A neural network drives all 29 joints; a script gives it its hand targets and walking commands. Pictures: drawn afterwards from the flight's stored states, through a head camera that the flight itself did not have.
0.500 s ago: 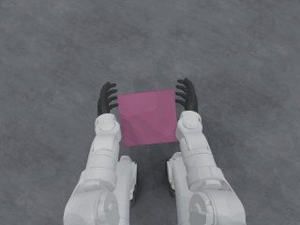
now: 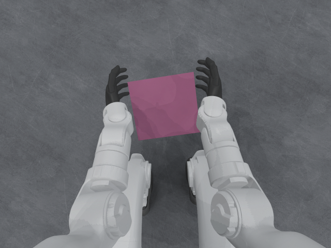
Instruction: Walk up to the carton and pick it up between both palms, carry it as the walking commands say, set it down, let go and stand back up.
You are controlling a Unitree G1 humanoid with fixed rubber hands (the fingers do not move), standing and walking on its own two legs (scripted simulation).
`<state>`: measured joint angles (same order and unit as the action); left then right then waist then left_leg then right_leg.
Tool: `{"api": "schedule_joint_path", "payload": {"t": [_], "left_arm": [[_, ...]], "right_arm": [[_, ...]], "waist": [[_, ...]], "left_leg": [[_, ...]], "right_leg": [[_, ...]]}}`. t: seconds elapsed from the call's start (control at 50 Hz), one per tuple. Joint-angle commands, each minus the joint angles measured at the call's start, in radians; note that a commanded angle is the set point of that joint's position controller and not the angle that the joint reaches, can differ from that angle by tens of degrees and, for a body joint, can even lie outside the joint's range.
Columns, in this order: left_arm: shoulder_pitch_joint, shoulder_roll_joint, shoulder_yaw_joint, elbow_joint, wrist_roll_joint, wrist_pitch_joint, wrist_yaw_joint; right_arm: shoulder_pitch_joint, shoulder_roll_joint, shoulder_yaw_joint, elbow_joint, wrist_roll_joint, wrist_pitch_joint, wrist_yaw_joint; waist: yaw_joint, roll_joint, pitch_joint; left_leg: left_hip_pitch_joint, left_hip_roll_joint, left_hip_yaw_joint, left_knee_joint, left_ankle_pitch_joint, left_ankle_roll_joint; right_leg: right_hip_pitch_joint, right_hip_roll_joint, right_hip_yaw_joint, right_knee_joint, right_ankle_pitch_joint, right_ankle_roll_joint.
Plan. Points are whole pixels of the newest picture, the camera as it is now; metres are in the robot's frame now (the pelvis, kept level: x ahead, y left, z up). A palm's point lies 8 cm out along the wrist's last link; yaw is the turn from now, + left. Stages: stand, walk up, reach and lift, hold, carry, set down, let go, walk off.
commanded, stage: set down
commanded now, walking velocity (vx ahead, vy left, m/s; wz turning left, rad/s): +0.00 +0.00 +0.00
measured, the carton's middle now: (166, 101) +0.45 +0.01 -0.21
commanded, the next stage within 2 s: none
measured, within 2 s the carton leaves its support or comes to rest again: neither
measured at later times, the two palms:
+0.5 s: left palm (122, 100) +0.45 +0.13 -0.18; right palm (205, 92) +0.47 -0.09 -0.18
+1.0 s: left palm (127, 103) +0.46 +0.14 -0.28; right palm (198, 92) +0.49 -0.09 -0.27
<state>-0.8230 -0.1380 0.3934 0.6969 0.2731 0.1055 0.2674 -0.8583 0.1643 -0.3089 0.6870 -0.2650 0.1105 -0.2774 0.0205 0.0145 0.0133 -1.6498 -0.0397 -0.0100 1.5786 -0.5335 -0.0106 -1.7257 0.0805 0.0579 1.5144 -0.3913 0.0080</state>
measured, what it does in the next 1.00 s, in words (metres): lowers itself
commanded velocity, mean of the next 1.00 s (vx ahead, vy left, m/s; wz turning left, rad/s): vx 0.00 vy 0.00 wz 0.00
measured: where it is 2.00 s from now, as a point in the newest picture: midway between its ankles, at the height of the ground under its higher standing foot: (169, 194)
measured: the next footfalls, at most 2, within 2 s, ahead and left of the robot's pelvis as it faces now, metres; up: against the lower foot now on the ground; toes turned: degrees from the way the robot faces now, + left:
none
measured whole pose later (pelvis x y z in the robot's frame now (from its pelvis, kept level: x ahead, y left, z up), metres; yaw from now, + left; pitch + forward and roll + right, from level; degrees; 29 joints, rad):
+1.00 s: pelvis -0.02 +0.00 -0.12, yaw +2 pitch +39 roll +3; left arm -1.12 -0.05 0.39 0.73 0.17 0.18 0.27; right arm -1.20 0.02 -0.31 0.76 -0.25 0.17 -0.24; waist 0.02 0.01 0.20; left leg -2.08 -0.07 0.01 1.97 -0.59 -0.02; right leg -2.17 0.08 0.06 1.91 -0.43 0.02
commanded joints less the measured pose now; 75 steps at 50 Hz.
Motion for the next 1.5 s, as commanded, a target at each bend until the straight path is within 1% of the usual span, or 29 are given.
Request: {"api": "schedule_joint_path", "payload": {"t": [0.0, 0.02, 0.04, 0.08, 0.18, 0.28, 0.3, 0.38, 0.5, 0.58, 0.6, 0.68, 0.7, 0.76, 0.78, 0.82, 0.86, 0.88, 0.92, 0.94, 1.0, 1.04, 1.08, 1.22, 1.24, 1.26, 1.28, 1.44, 1.48], "left_arm": [[-0.668, -0.839, -0.494, -0.006, -0.166, -0.044, -0.246], [-0.660, -0.828, -0.461, 0.010, -0.148, -0.035, -0.254], [-0.667, -0.858, -0.493, 0.012, -0.177, -0.031, -0.262], [-0.682, -0.840, -0.483, 0.012, -0.182, -0.029, -0.267], [-0.768, -0.871, -0.460, 0.001, -0.183, -0.005, -0.285], [-0.830, -0.877, -0.465, -0.031, -0.208, -0.007, -0.292], [-0.816, -0.833, -0.457, -0.006, -0.184, -0.003, -0.283], [-0.876, -0.846, -0.477, -0.019, -0.211, 0.008, -0.296], [-0.906, -0.815, -0.412, 0.009, -0.198, 0.014, -0.302], [-0.933, -0.859, -0.478, -0.010, -0.247, 0.020, -0.300], [-0.924, -0.821, -0.439, -0.004, -0.214, 0.019, -0.297], [-0.980, -0.816, -0.457, -0.032, -0.253, 0.005, -0.298], [-0.994, -0.846, -0.482, -0.022, -0.267, 0.010, -0.294], [-0.976, -0.806, -0.449, 0.021, -0.238, 0.013, -0.297], [-0.949, -0.853, -0.451, 0.007, -0.237, 0.008, -0.291], [-1.029, -0.789, -0.477, -0.024, -0.274, 0.003, -0.293], [-1.053, -0.775, -0.522, -0.065, -0.284, -0.007, -0.285], [-1.060, -0.806, -0.549, -0.054, -0.328, -0.009, -0.279], [-1.061, -0.789, -0.578, -0.079, -0.323, -0.003, -0.266], [-1.097, -0.755, -0.583, -0.080, -0.344, -0.014, -0.263], [-1.037, -0.749, -0.589, -0.005, -0.335, 0.005, -0.266], [-1.114, -0.703, -0.577, -0.021, -0.330, -0.003, -0.265], [-1.148, -0.680, -0.566, -0.017, -0.341, -0.004, -0.272], [-1.194, -0.665, -0.530, -0.003, -0.322, 0.004, -0.312], [-1.168, -0.687, -0.534, -0.012, -0.328, 0.003, -0.312], [-1.161, -0.669, -0.514, 0.002, -0.324, 0.001, -0.318], [-1.151, -0.710, -0.505, 0.038, -0.310, 0.011, -0.316], [-1.041, -0.686, -0.361, 0.129, -0.242, 0.033, -0.345], [-1.120, -0.663, -0.398, 0.017, -0.253, 0.018, -0.348]], "right_arm": [[-0.604, 0.836, 0.449, 0.079, 0.091, -0.024, 0.246], [-0.576, 0.841, 0.437, 0.109, 0.073, -0.011, 0.251], [-0.581, 0.842, 0.432, 0.089, 0.073, -0.009, 0.251], [-0.685, 0.859, 0.474, 0.048, 0.113, -0.009, 0.250], [-0.668, 0.879, 0.410, 0.111, 0.083, 0.022, 0.262], [-0.711, 0.909, 0.446, 0.100, 0.106, 0.027, 0.271], [-0.724, 0.887, 0.414, 0.128, 0.112, 0.025, 0.272], [-0.758, 0.855, 0.384, 0.120, 0.089, 0.031, 0.285], [-0.788, 0.867, 0.380, 0.173, 0.098, 0.052, 0.290], [-0.775, 0.811, 0.376, 0.164, 0.094, 0.049, 0.294], [-0.803, 0.832, 0.376, 0.168, 0.108, 0.050, 0.296], [-0.818, 0.819, 0.395, 0.174, 0.127, 0.044, 0.306], [-0.836, 0.799, 0.407, 0.122, 0.121, 0.041, 0.307], [-0.805, 0.788, 0.358, 0.205, 0.118, 0.042, 0.314], [-0.825, 0.788, 0.387, 0.163, 0.116, 0.041, 0.310], [-0.874, 0.782, 0.383, 0.157, 0.131, 0.040, 0.304], [-0.870, 0.801, 0.434, 0.133, 0.163, 0.032, 0.302], [-0.875, 0.753, 0.433, 0.149, 0.164, 0.025, 0.299], [-0.887, 0.737, 0.437, 0.154, 0.187, 0.026, 0.304], [-0.891, 0.724, 0.460, 0.136, 0.195, 0.024, 0.304], [-0.891, 0.690, 0.459, 0.157, 0.195, 0.027, 0.305], [-0.919, 0.690, 0.447, 0.178, 0.208, 0.027, 0.311], [-0.918, 0.714, 0.440, 0.229, 0.206, 0.040, 0.316], [-0.802, 0.735, 0.270, 0.407, 0.123, 0.061, 0.359], [-0.834, 0.712, 0.289, 0.386, 0.143, 0.056, 0.358], [-0.833, 0.726, 0.300, 0.390, 0.143, 0.060, 0.363], [-0.820, 0.731, 0.265, 0.423, 0.128, 0.058, 0.369], [-0.816, 0.715, 0.235, 0.427, 0.101, 0.079, 0.409], [-0.816, 0.749, 0.221, 0.436, 0.116, 0.079, 0.414]], "waist": [[0.003, -0.062, -1.028], [0.034, -0.072, -1.019], [-0.023, -0.098, -1.052], [0.048, -0.078, -1.071], [-0.013, -0.091, -1.064], [0.017, -0.120, -1.094], [0.038, -0.065, -1.049], [-0.027, -0.060, -1.066], [0.034, -0.111, -1.022], [-0.041, -0.081, -1.060], [0.015, -0.074, -1.048], [0.008, -0.072, -1.071], [-0.037, -0.083, -1.112], [0.000, -0.045, -0.995], [-0.027, -0.101, -1.042], [-0.029, -0.075, -1.076], [0.009, -0.066, -1.182], [-0.046, -0.066, -1.151], [-0.038, -0.012, -1.172], [-0.020, -0.054, -1.191], [-0.060, -0.054, -1.157], [-0.021, -0.044, -1.131], [-0.035, -0.088, -1.126], [-0.088, -0.025, -0.883], [-0.066, 0.009, -0.953], [-0.072, -0.055, -0.943], [-0.070, 0.009, -0.915], [-0.027, -0.086, -0.848], [-0.031, -0.054, -0.851]], "left_leg": [[0.323, -0.165, -0.001, -0.108, 0.175, -0.006], [0.257, -0.167, 0.020, -0.097, 0.174, -0.014], [0.284, -0.168, -0.005, -0.094, 0.177, -0.007], [0.233, -0.176, 0.020, -0.065, 0.161, -0.009], [0.178, -0.173, 0.023, -0.025, 0.127, -0.004], [0.187, -0.175, 0.021, 0.011, 0.159, -0.006], [0.162, -0.174, 0.026, 0.006, 0.144, -0.006], [0.131, -0.182, 0.018, 0.028, 0.122, -0.013], [0.008, -0.175, 0.035, 0.084, 0.118, -0.011], [0.071, -0.180, 0.037, 0.109, 0.133, -0.023], [0.047, -0.179, 0.039, 0.110, 0.129, -0.017], [-0.011, -0.182, 0.055, 0.161, 0.136, -0.020], [0.038, -0.176, 0.021, 0.152, 0.148, -0.010], [-0.032, -0.179, 0.046, 0.169, 0.129, -0.024], [-0.015, -0.177, 0.039, 0.182, 0.154, -0.022], [-0.039, -0.180, 0.052, 0.200, 0.119, -0.014], [0.004, -0.177, 0.052, 0.223, 0.211, -0.022], [0.026, -0.182, 0.040, 0.223, 0.177, -0.022], [0.069, -0.177, 0.026, 0.220, 0.178, -0.020], [0.071, -0.169, 0.046, 0.257, 0.217, -0.026], [0.054, -0.170, 0.034, 0.263, 0.176, -0.021], [0.040, -0.163, 0.045, 0.276, 0.151, -0.025], [-0.015, -0.160, 0.062, 0.307, 0.128, -0.018], [-0.099, -0.163, 0.050, 0.329, 0.151, -0.031], [-0.084, -0.165, 0.061, 0.338, 0.135, -0.030], [-0.114, -0.154, 0.058, 0.347, 0.130, -0.026], [-0.087, -0.163, 0.054, 0.331, 0.127, -0.031], [-0.180, -0.154, 0.063, 0.364, 0.100, -0.013], [-0.179, -0.152, 0.065, 0.368, 0.110, -0.011]], "right_leg": [[0.540, 0.113, -0.044, -0.028, 0.094, 0.018], [0.567, 0.110, -0.038, -0.020, 0.118, 0.016], [0.551, 0.117, -0.065, -0.001, 0.113, 0.020], [0.583, 0.109, -0.033, 0.007, 0.104, 0.024], [0.537, 0.115, -0.044, 0.036, 0.073, 0.021], [0.483, 0.114, -0.048, 0.089, 0.107, 0.024], [0.433, 0.111, -0.061, 0.105, 0.091, 0.025], [0.403, 0.110, -0.072, 0.135, 0.077, 0.017], [0.393, 0.110, -0.049, 0.160, 0.096, 0.016], [0.337, 0.110, -0.074, 0.192, 0.082, 0.007], [0.343, 0.105, -0.063, 0.201, 0.079, 0.016], [0.341, 0.101, -0.055, 0.235, 0.124, 0.006], [0.330, 0.106, -0.075, 0.260, 0.126, 0.009], [0.267, 0.110, -0.062, 0.264, 0.112, -0.001], [0.287, 0.111, -0.078, 0.269, 0.128, 0.009], [0.318, 0.107, -0.057, 0.275, 0.108, 0.010], [0.329, 0.107, -0.062, 0.316, 0.192, 0.013], [0.311, 0.101, -0.071, 0.319, 0.152, 0.006], [0.265, 0.103, -0.083, 0.350, 0.134, -0.002], [0.277, 0.101, -0.076, 0.354, 0.165, -0.004], [0.282, 0.096, -0.090, 0.366, 0.146, 0.007], [0.259, 0.098, -0.085, 0.377, 0.120, 0.006], [0.316, 0.088, -0.071, 0.384, 0.136, 0.005], [0.132, 0.095, -0.086, 0.435, 0.141, -0.014], [0.167, 0.087, -0.074, 0.448, 0.116, -0.023], [0.185, 0.085, -0.081, 0.447, 0.130, -0.014], [0.119, 0.089, -0.092, 0.460, 0.099, -0.023], [0.100, 0.077, -0.089, 0.445, 0.065, -0.019], [0.067, 0.089, -0.083, 0.467, 0.090, -0.018]]}}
